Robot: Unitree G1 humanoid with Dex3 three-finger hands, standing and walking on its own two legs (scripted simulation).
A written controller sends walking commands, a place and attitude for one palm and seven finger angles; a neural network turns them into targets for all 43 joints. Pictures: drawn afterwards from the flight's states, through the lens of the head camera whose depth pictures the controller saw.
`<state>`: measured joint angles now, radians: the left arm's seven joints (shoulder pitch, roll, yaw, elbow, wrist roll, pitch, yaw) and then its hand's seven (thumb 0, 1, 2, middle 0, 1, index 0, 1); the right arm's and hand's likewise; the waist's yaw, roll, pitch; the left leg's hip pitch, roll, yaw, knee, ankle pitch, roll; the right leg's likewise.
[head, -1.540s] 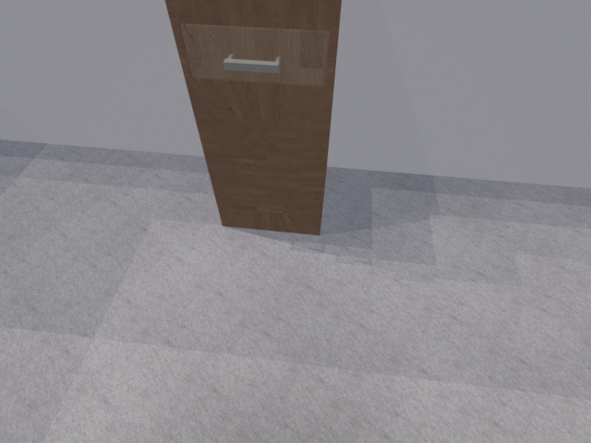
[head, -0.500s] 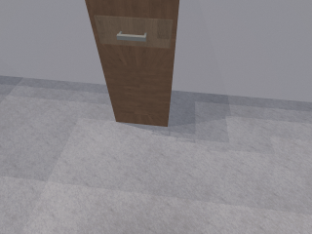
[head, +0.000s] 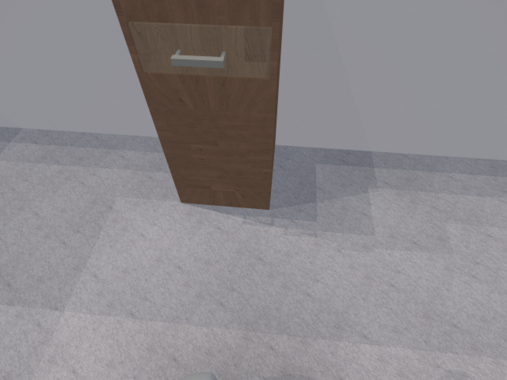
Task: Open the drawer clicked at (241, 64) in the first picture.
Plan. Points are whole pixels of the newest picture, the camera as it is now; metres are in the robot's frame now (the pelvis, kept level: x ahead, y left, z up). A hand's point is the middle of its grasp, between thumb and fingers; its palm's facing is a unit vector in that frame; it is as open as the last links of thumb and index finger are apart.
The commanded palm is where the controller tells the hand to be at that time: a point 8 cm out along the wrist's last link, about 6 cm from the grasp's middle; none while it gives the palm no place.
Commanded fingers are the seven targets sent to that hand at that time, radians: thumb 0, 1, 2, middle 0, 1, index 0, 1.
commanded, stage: take the last steps up to it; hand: left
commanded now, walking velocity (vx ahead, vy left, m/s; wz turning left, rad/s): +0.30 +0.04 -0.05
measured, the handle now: (199, 57) +0.90 +0.20 +0.02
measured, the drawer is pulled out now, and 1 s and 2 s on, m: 0.00 0.00 0.00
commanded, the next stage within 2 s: come to a stop and stand still in 0.84 s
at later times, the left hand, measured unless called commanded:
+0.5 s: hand (156, 323) +0.23 +0.21 -0.16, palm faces +0.05 -0.97 -0.24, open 7.4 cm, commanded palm none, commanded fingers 0.00 0.90 0.90 -0.20 -0.30 -0.20 -0.30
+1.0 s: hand (183, 250) +0.39 +0.19 -0.17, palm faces +0.04 -0.98 -0.20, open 7.4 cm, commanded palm none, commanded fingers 0.00 0.90 0.90 -0.20 -0.30 -0.20 -0.30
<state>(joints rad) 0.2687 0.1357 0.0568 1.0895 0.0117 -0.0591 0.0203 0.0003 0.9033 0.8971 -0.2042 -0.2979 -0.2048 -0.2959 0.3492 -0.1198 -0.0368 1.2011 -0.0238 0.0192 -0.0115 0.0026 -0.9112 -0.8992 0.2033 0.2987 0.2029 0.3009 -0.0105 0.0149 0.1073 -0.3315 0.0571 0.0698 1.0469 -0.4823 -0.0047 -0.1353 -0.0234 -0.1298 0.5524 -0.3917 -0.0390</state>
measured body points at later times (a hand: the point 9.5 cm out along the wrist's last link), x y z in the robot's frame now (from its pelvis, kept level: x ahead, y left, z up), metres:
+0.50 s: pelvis +0.15 +0.01 -0.01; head +0.18 +0.00 +0.44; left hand +0.23 +0.26 -0.14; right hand +0.16 -0.21 -0.17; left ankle +0.17 +0.16 -0.72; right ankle +0.21 -0.11 -0.74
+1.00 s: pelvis +0.32 +0.01 +0.00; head +0.36 -0.01 +0.45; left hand +0.39 +0.24 -0.15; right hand +0.28 -0.22 -0.17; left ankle +0.27 +0.14 -0.69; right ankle +0.32 -0.10 -0.73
